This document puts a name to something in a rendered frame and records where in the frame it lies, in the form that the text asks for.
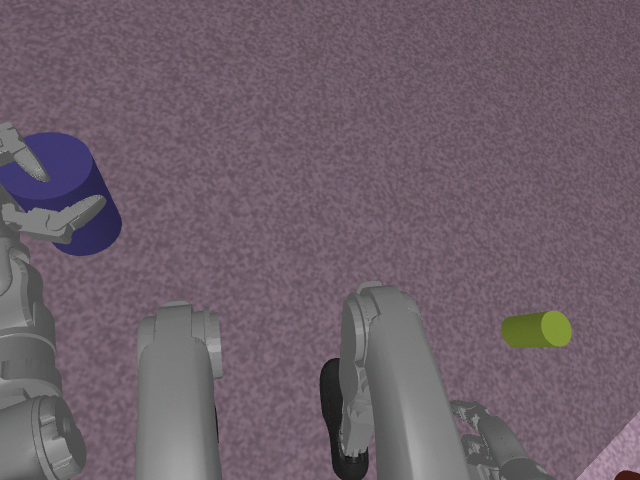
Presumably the right robot hand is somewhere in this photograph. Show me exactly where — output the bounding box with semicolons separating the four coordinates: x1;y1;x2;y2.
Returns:
450;400;530;480

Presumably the left robot hand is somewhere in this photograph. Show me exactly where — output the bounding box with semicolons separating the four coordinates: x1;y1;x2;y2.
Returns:
0;122;107;244

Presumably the left robot arm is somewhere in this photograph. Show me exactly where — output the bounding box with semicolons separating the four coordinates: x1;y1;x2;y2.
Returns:
0;236;86;480

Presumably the right robot foot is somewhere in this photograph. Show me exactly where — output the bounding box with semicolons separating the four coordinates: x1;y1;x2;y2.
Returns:
320;358;369;480

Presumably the right robot arm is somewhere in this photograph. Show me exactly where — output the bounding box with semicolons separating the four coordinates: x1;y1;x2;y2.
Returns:
499;458;556;480

